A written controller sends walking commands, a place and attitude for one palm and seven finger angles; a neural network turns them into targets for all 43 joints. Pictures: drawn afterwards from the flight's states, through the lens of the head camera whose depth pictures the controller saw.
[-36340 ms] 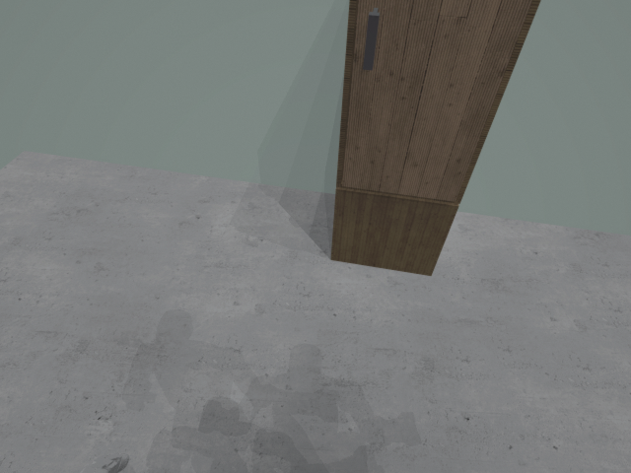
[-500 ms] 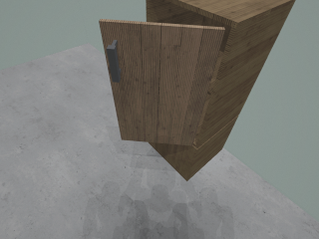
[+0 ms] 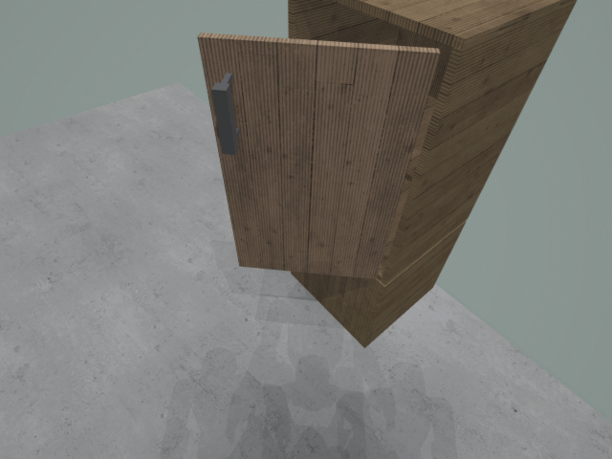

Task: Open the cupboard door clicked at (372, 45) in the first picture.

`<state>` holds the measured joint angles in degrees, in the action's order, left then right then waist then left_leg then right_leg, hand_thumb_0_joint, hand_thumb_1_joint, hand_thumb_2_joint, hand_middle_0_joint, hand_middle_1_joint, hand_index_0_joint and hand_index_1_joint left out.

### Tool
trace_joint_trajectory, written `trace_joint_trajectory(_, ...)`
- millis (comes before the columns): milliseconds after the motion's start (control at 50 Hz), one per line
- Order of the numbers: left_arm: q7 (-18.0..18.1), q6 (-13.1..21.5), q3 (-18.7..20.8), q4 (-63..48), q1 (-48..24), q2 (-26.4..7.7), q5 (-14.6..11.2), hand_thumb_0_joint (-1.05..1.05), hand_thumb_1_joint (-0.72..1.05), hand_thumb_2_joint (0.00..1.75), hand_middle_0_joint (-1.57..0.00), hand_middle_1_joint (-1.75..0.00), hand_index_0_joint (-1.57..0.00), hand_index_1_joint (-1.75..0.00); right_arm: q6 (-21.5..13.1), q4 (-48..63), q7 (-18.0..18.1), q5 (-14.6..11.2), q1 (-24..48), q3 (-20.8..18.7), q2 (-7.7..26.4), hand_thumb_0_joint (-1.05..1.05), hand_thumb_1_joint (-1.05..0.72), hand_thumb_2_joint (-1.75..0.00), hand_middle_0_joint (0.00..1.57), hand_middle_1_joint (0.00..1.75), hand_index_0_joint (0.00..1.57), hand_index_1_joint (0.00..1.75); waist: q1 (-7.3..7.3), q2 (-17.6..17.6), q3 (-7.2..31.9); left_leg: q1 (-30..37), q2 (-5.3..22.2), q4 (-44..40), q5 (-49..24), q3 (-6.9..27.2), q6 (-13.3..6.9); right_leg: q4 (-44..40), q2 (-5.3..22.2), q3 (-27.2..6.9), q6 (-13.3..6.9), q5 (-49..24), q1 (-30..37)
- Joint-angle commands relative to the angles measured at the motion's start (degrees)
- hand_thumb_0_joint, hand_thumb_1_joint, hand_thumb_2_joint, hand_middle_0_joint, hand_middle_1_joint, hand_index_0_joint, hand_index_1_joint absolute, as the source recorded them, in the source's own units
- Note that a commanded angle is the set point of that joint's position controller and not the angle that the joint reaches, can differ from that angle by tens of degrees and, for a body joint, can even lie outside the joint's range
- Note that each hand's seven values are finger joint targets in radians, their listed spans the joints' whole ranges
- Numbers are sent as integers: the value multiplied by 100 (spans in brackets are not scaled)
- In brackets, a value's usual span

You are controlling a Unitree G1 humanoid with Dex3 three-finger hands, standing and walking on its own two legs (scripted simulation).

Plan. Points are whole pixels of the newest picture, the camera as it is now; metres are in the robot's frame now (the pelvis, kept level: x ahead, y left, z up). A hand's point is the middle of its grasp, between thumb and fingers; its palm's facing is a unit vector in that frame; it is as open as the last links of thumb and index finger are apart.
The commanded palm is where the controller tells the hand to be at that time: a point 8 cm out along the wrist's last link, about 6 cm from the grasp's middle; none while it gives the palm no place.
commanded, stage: look again from close up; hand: left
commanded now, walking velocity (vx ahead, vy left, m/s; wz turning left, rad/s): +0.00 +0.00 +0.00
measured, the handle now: (229, 114) +0.61 +0.17 +0.14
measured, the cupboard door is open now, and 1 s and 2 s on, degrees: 44 44 44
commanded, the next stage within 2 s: shuffle to correct the standing spot in 0.40 s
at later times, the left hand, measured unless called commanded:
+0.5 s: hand out of the picture +0.07 +0.22 -0.15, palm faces -0.02 -0.96 -0.28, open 7.4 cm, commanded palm none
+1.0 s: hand out of the picture -0.01 +0.16 -0.17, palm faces -0.01 -0.99 -0.13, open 7.4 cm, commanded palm none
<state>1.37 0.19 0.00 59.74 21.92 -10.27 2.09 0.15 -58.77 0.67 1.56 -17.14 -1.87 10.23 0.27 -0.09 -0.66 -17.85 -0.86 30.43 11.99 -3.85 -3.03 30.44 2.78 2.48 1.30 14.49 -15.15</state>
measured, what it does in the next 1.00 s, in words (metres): shifts its weight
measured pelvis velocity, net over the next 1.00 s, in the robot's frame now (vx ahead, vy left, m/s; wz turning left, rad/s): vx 0.05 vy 0.01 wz -0.06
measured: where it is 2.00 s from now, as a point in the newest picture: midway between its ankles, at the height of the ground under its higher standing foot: outside the picture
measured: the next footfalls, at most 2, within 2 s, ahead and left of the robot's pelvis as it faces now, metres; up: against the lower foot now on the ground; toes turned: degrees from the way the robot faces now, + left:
none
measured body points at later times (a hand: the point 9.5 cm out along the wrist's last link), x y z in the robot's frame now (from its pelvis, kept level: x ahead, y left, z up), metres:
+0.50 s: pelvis +0.00 -0.01 +0.01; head -0.02 +0.00 +0.46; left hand +0.08 +0.27 -0.13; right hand +0.08 -0.28 -0.12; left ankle +0.05 +0.09 -0.73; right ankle +0.02 -0.14 -0.73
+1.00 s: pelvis +0.05 +0.01 +0.00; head +0.05 +0.01 +0.45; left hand +0.00 +0.21 -0.16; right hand +0.01 -0.21 -0.16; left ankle +0.05 +0.09 -0.73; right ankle +0.03 -0.12 -0.73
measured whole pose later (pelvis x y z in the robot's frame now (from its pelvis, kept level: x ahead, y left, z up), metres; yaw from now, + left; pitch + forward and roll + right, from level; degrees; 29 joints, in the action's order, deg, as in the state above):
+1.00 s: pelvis +0.05 +0.01 +0.00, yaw -3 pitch -1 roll +1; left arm 0.7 0.4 0.2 63.5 25.3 -7.1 1.7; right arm -1.3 -64.4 1.0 0.8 -21.2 -0.7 6.9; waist -0.5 1.7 -0.8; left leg -10.8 -1.3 28.7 16.9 -7.3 -3.7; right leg 31.4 3.5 2.9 -0.9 17.8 -11.8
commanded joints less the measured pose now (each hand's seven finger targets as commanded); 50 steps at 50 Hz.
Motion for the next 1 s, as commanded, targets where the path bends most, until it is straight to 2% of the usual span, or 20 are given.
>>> trace_joint_trajectory(0,86,142,238,-603,-122,-932,-33,0,90,90,-20,-30,-20,-30,-172,640,52,-42,49,-246,974,0,-90,-90,20,30,20,30,143,102,-187,-17,548,-527,621,788,2,-713,352,-743,-470,674,-488)
trace_joint_trajectory(40,81,161,223,-649,-119,-929,-41,0,90,90,-20,-30,-20,-30,-205,630,33,-42,73,-204,971,0,-90,-90,20,30,20,30,83,-1,-138,62,638,-649,344,850,-27,-619,280,-653,-449,241,-297)
trace_joint_trajectory(100,71,188,260,-693,-254,-1154,-55,0,90,90,-20,-30,-20,-30,-248,679,28,-57,289,-226,1228,0,-90,-90,20,30,20,30,15,10,-241,23,691,-757,-66,843,-35,-554,251,-584,-407,-291,-66)
trace_joint_trajectory(160,58,205,256,-722,-384,-1274,-72,0,90,90,-20,-30,-20,-30,-264,682,9,-57,475,-189,1304,0,-90,-90,20,30,20,30,-13,12,-154,179,668,-749,-372,762,-12,-663,310,-622,-383,-508,93)
trace_joint_trajectory(240,38,198,252,-781,-625,-1398,-78,0,90,90,-20,-30,-20,-30,-246,663,-22,-51,631,-163,1374,0,-90,-90,20,30,20,30,-17,78,-106,311,672,-869,-273,755,26,-859,348,-615,-355,-361,168)
trace_joint_trajectory(320,8,169,222,-773,-824,-1482,-82,0,90,90,-20,-30,-20,-30,-212,605,-47,-42,792,-134,1487,0,-90,-90,20,30,20,30,0,-55,-223,269,661,-1112,253,792,93,-1043,362,-644,-327,42,115)
trace_joint_trajectory(460,-1,156,175,-659,-890,-1484,-87,0,90,90,-20,-30,-20,-30,-203,410,-69,-61,783,-90,1499,0,-90,-90,20,30,20,30,-16,6,-74,336,690,-1287,282,827,132,-1182,394,-611,-283,-41,372)
trace_joint_trajectory(480,-4,152,171,-626,-876,-1469,-89,0,90,90,-20,-30,-20,-30,-206,378,-69,-63,772,-80,1505,0,-90,-90,20,30,20,30,-16,22,-41,350,700,-1317,295,824,138,-1185,405,-595,-276,-65,404)
trace_joint_trajectory(520,9,96,48,-420,-609,-1012,-106,0,90,90,-20,-30,-20,-30,-130,197,-81,-42,558,41,1038,0,-90,-90,20,30,20,30,0,46,-8,385,649,-1343,737,754,223,-1287,409,-585,-201,375,375)
trace_joint_trajectory(580,-2,19,84,-329,-390,-990,-64,0,90,90,-20,-30,-20,-30,-36,88,-84,-25,352,36,989,0,-90,-90,20,30,20,30,-31,158,-322,91,551,-1280,1648,697,210,-1352,382,-678,-232,1401,160)
trace_joint_trajectory(620,-15,6,126,-297,-251,-986,-61,0,90,90,-20,-30,-20,-30,-19,38,-81,-18,257,24,964,0,-90,-90,20,30,20,30,-40,193,-513,-36,495,-1183,1805,658,199,-1381,400,-783,-281,1716,6)
trace_joint_trajectory(700,-31,61,156,-177,26,-819,-84,0,90,90,-20,-30,-20,-30,-90,-74,-56,-51,9,35,799,0,-90,-90,20,30,20,30,-35,161,-537,28,499,-1001,1471,615,131,-1174,398,-805,-400,1336,54)
trace_joint_trajectory(740,-29,77,159,-134,135,-735,-80,0,90,90,-20,-30,-20,-30,-114,-127,-41,-71,-105,22,779,0,-90,-90,20,30,20,30,-25,33,-612,11,574,-1069,1607,692,90,-1029,328,-685,-412,1273,23)
trace_joint_trajectory(800,-27,64,161,-73,293,-496,-47,0,90,90,-20,-30,-20,-30,-111,-192,-21,-81,-263,-40,785,0,-90,-90,20,30,20,30,-16,-224,-890,-134,770,-1438,2343,1001,-29,-666,141,-408,-355,1374,-196)
trace_joint_trajectory(840,-41,85,144,-59,376,-321,-42,0,90,90,-20,-30,-20,-30,-149,-255,11,-98,-497,-86,817,0,-90,-90,20,30,20,30,17,-518,-861,62,1088,-1773,2389,1372,-216,-124,-44,-41,-328,780,-247)
trace_joint_trajectory(900,-43,132,109,-32,371,-50,-37,0,90,90,-20,-30,-20,-30,-239,-345,67,-94,-751,-131,779,0,-90,-90,20,30,20,30,57,-664,-653,759,1519,-1854,1752,1789,-535,444,-65,198,-277,557,-711)
trace_joint_trajectory(920,-36,148,105,-26,386,13,-41,0,90,90,-20,-30,-20,-30,-253,-358,78,-99,-755,-117,697,0,-90,-90,20,30,20,30,30,-593,-612,860,1526,-1720,1169,1662,-574,305,-5,203,-266,541,-673)
trace_joint_trajectory(940,-20,159,98,19,427,39,-53,0,90,90,-20,-30,-20,-30,-254,-347,101,-107,-671,-84,584,0,-90,-90,20,30,20,30,-40,-326,-622,763,1429,-1465,266,1411,-513,-93,19,176,-250,290,-397)
trace_joint_trajectory(960,15,178,95,107,595,100,-71,0,90,90,-20,-30,-20,-30,-264,-359,133,-114,-592,-41,468,0,-90,-90,20,30,20,30,-108,-141,-504,592,1227,-1109,-697,1009,-351,-432,89,44,-260,-288,75)
trace_joint_trajectory(980,61,195,99,220,834,80,-88,0,90,90,-20,-30,-20,-30,-280,-358,152,-133,-536,5,322,0,-90,-90,20,30,20,30,-157,57,-349,402,953,-736,-1286,594,-163,-565,274,-244,-315,-1087,550)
